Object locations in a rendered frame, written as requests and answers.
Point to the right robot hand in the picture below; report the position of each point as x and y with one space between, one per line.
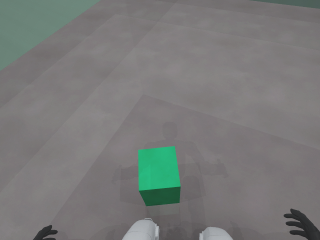
310 231

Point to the right robot thigh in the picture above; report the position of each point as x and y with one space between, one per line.
214 233

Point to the carton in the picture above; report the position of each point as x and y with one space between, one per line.
158 176

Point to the robot thigh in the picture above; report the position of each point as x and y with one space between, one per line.
214 233
143 230

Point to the left robot hand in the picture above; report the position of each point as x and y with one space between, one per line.
45 232

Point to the left robot thigh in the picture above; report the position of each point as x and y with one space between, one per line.
143 230

